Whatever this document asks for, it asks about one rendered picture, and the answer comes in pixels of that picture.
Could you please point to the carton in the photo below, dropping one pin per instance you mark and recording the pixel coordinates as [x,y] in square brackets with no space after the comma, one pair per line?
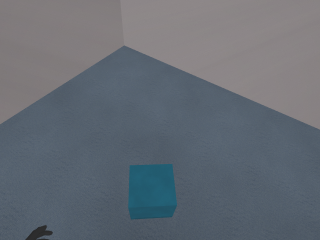
[152,191]

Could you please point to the robot left hand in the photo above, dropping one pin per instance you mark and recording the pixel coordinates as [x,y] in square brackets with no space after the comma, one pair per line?
[39,232]

